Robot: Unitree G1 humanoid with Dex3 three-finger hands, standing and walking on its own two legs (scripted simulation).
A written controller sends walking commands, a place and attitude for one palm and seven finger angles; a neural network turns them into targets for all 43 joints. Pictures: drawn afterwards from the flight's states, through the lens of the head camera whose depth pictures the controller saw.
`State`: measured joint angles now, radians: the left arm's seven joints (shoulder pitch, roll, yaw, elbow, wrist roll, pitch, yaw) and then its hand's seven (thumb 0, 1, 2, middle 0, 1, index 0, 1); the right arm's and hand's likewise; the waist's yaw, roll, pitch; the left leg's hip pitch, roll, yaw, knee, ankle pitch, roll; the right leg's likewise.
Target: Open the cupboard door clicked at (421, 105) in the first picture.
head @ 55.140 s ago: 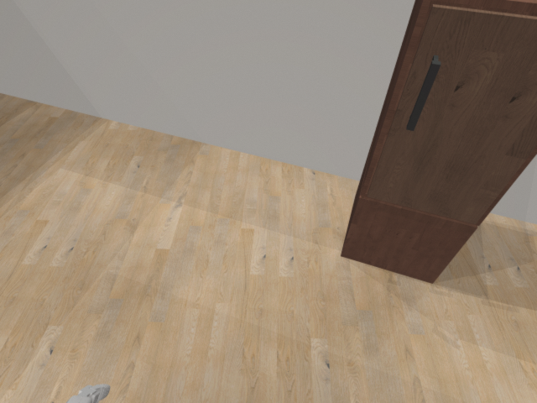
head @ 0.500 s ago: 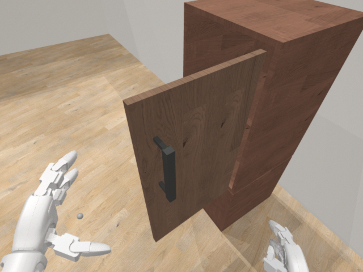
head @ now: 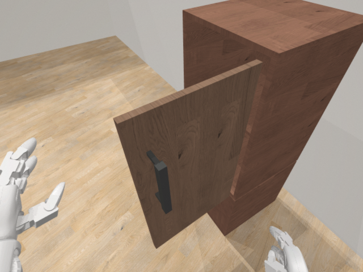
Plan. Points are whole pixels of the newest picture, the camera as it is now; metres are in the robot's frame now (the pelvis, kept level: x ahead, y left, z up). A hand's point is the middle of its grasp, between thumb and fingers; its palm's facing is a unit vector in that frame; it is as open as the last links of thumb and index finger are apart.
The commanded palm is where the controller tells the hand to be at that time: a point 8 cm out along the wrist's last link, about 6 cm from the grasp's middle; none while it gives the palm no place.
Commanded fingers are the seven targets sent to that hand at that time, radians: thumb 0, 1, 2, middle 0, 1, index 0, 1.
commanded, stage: draw the hand back to the body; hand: left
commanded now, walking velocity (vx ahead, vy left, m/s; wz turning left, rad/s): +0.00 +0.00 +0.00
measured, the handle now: (159, 184) +0.29 +0.09 +0.06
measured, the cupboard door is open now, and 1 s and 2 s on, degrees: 93 93 93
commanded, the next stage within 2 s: step back with the hand held close in 0.44 s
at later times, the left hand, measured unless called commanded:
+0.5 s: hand (44, 200) +0.18 +0.25 +0.16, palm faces +0.44 -0.80 -0.40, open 7.4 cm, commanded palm +0.13 +0.29 +0.17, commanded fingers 0.00 0.90 0.90 -0.20 -0.30 -0.20 -0.30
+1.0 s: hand (23, 213) +0.16 +0.27 +0.16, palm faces +0.33 -0.79 -0.52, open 7.4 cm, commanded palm +0.09 +0.31 +0.18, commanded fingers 0.00 0.90 0.90 -0.20 -0.30 -0.20 -0.30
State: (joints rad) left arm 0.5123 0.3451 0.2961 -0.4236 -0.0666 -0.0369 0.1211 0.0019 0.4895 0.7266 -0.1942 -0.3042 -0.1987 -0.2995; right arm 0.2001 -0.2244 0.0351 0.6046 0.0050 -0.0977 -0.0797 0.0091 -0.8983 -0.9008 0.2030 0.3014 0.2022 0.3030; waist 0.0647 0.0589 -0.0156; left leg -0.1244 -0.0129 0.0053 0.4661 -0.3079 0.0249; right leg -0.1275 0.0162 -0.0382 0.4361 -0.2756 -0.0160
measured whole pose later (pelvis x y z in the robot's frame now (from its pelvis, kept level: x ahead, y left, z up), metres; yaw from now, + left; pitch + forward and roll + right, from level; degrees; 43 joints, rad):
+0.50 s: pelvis -0.01 -0.01 +0.00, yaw +0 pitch -4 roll -1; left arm 0.49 0.35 0.33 -0.40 -0.07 -0.07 0.11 0.01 0.88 0.90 -0.21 -0.30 -0.22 -0.30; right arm 0.19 -0.22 0.02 0.64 0.01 -0.09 -0.07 0.01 -0.90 -0.90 0.20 0.30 0.20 0.30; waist 0.06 0.07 0.00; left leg -0.08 0.00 0.01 0.42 -0.28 0.01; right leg -0.08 0.03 -0.03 0.38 -0.24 -0.03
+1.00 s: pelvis -0.06 +0.02 +0.00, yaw -2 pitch +0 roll +0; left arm 0.57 0.45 0.42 -0.51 -0.04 -0.15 0.13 0.01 0.89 0.90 -0.21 -0.30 -0.22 -0.30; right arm 0.18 -0.23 -0.02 0.54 0.02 0.01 -0.07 0.01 -0.90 -0.90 0.20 0.30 0.20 0.30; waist 0.00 0.00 0.04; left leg -0.27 -0.03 0.06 0.49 -0.23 0.05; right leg -0.29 0.00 0.01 0.47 -0.19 0.01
